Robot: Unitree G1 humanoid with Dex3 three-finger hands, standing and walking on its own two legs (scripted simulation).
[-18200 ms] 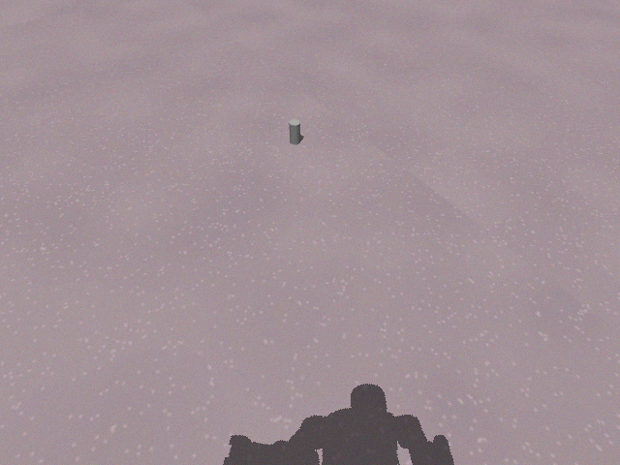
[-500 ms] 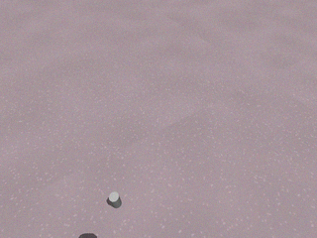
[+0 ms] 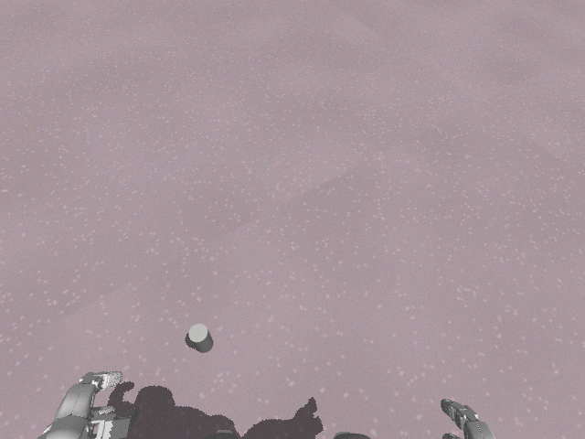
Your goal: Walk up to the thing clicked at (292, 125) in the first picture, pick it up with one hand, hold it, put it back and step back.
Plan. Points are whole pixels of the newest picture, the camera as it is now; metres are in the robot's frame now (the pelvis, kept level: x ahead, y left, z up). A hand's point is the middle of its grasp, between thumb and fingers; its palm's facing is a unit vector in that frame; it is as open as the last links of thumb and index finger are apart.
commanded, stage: rise first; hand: left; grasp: from above
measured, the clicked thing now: (201, 338) +0.45 +0.25 -0.69
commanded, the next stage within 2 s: none
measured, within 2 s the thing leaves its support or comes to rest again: neither
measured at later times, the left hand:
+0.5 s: hand (120, 434) +0.15 +0.27 -0.19, palm faces -0.12 -0.89 -0.45, open 14.0 cm
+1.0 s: hand out of the picture +0.13 +0.27 -0.25, palm faces -0.24 -0.81 -0.53, open 14.1 cm
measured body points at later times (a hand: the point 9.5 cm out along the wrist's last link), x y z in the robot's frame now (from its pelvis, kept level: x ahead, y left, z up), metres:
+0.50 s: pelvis +0.01 +0.01 -0.06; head +0.10 +0.02 +0.38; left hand +0.16 +0.31 -0.16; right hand +0.18 -0.24 -0.15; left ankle +0.02 +0.15 -0.72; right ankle +0.00 -0.14 -0.72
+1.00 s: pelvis -0.02 +0.01 -0.12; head +0.10 +0.02 +0.32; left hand +0.14 +0.32 -0.21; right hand +0.17 -0.24 -0.20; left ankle +0.02 +0.15 -0.72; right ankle +0.00 -0.14 -0.72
